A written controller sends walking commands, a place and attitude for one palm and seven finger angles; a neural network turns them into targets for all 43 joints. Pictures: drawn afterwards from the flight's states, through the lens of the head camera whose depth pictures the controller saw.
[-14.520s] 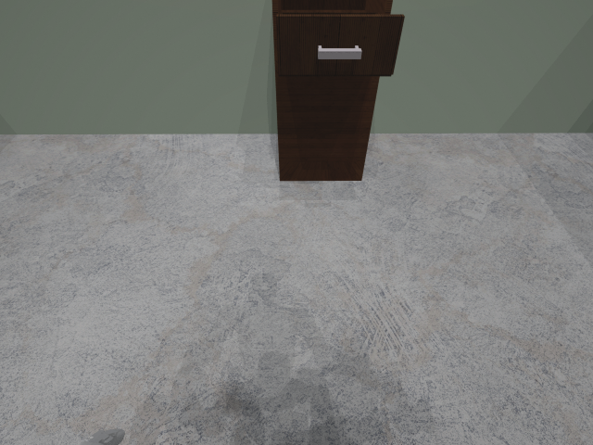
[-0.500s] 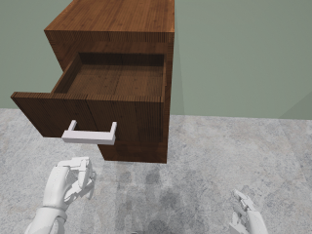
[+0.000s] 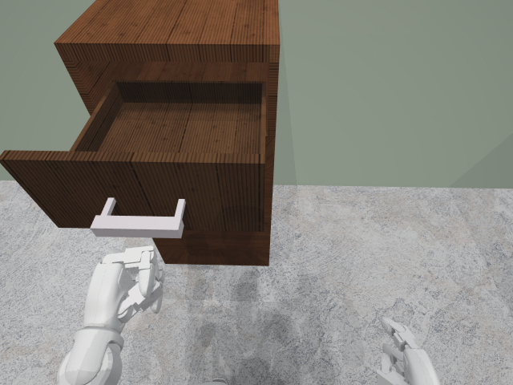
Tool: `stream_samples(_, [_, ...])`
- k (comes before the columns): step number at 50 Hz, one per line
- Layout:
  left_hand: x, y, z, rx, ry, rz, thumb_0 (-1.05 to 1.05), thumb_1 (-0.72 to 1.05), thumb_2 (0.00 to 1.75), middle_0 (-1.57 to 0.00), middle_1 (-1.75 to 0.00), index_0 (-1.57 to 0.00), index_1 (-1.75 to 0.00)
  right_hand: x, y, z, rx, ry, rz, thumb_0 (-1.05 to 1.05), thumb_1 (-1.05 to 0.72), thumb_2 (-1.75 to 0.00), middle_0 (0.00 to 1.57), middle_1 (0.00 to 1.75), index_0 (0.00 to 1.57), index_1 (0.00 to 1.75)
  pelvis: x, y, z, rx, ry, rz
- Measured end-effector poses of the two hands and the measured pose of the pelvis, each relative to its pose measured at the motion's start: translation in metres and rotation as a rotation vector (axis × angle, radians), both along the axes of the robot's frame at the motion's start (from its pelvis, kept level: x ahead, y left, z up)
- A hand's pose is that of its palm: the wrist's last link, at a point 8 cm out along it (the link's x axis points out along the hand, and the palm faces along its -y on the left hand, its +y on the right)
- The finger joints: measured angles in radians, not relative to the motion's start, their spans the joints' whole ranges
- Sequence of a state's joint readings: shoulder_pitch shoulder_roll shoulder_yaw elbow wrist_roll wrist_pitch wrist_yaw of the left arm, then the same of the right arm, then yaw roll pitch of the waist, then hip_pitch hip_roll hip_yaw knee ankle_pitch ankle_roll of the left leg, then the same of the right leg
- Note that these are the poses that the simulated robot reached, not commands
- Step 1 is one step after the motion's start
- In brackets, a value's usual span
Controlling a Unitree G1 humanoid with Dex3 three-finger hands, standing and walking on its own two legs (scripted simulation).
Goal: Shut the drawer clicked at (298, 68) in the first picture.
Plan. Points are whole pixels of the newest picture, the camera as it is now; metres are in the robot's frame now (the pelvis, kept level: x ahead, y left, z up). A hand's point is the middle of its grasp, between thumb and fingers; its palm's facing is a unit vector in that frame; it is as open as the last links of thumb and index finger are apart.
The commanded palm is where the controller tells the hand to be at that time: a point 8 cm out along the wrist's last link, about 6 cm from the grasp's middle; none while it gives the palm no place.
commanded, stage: bring the fist close to the handle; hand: left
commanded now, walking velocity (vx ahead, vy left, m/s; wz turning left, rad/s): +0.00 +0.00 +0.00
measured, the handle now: (142, 215) +0.36 +0.20 +0.07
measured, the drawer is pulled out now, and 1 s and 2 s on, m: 0.28 0.26 0.12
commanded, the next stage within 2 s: push the drawer shut in 0.12 s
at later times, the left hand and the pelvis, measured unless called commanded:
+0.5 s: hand (161, 267) +0.27 +0.15 +0.07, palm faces +0.03 -1.00 -0.06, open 3.3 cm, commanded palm +0.25 +0.21 +0.07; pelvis +0.00 -0.02 +0.00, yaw +1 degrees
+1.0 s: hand (161, 247) +0.30 +0.16 +0.07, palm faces +0.01 -1.00 -0.04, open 2.7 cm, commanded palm +0.31 +0.21 +0.07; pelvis -0.02 -0.02 +0.00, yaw +1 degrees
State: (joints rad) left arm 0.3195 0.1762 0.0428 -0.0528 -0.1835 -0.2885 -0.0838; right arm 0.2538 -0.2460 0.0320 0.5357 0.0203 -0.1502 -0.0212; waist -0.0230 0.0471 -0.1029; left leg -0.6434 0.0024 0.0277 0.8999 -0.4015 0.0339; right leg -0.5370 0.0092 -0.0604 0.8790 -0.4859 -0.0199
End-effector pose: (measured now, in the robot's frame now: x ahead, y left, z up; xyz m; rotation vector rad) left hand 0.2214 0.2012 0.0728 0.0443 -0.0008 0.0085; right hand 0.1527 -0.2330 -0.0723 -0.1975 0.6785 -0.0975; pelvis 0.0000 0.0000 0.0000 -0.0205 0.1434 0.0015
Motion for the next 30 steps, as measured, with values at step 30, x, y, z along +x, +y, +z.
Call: stream_samples(30, [0.041, 0.003, 0.004, 0.013, -0.019, -0.003, 0.00, 0.88, 0.91, -1.40, -1.60, -1.40, -1.60, -0.011, -0.036, -0.011, -0.021, 0.076, -0.046, 0.02, -0.90, -0.90, 0.20, 0.30, 0.20, 0.29, 0.000, -0.024, 0.002, 0.012, 0.007, 0.006])
